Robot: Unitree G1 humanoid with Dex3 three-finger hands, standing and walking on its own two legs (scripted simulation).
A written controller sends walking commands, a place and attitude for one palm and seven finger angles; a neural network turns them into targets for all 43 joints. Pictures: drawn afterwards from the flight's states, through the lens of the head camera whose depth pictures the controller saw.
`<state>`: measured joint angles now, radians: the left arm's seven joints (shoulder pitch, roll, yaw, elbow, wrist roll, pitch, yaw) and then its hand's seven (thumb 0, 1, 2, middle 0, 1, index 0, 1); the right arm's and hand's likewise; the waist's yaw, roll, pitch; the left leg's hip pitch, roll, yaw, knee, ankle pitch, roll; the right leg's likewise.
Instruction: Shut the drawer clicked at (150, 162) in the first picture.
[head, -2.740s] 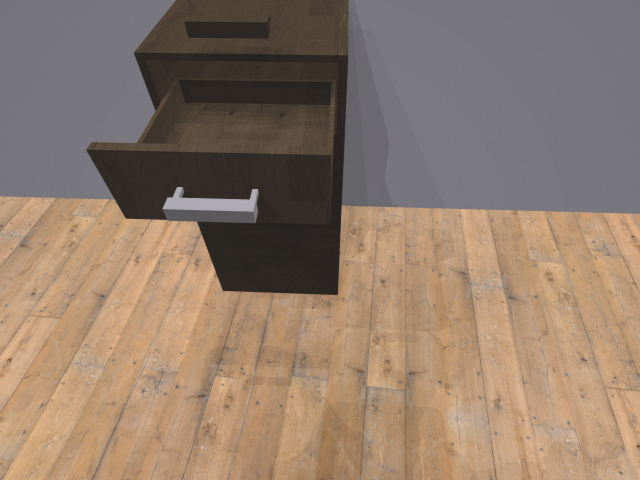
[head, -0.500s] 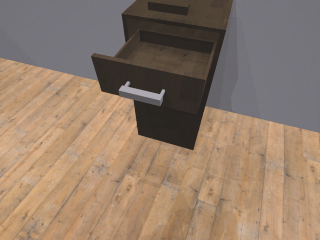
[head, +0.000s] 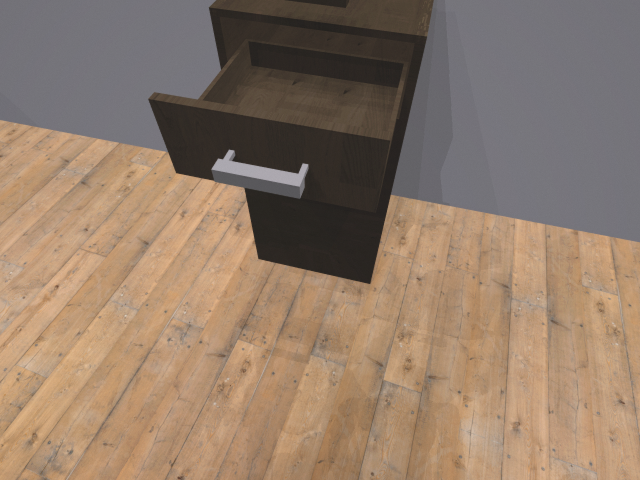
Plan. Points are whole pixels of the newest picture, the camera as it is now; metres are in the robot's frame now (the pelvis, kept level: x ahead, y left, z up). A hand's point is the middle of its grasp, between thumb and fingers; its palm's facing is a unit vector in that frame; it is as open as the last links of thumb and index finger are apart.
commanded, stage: turn to face it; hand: left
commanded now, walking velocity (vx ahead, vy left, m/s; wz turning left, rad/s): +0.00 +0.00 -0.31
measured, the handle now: (262, 170) +0.56 +0.13 +0.03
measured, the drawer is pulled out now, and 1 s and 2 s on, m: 0.30 0.30 0.30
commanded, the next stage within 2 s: take the last steps up to it in 0.30 s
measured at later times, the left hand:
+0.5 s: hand out of the picture +0.04 +0.17 -0.16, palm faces -0.04 -0.97 -0.23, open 7.4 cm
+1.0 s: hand (247, 436) +0.20 +0.12 -0.16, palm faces -0.12 -0.97 -0.22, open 7.4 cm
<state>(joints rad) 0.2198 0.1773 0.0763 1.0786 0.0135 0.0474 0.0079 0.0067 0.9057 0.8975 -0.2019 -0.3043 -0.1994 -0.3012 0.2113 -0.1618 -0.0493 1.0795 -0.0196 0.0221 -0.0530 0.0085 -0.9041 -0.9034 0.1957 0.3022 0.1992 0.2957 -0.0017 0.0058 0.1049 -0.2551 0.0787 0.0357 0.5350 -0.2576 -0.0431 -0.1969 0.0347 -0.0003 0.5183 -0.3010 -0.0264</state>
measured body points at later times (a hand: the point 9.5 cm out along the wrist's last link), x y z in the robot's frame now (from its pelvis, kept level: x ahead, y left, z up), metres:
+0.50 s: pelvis -0.01 -0.02 +0.01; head +0.05 -0.03 +0.46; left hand +0.04 +0.22 -0.14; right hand +0.06 -0.27 -0.14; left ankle -0.02 +0.12 -0.70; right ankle -0.03 -0.10 -0.73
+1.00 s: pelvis +0.09 -0.05 +0.00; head +0.13 -0.07 +0.44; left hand +0.20 +0.17 -0.15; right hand -0.02 -0.26 -0.16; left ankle +0.04 +0.08 -0.69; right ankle +0.09 -0.16 -0.73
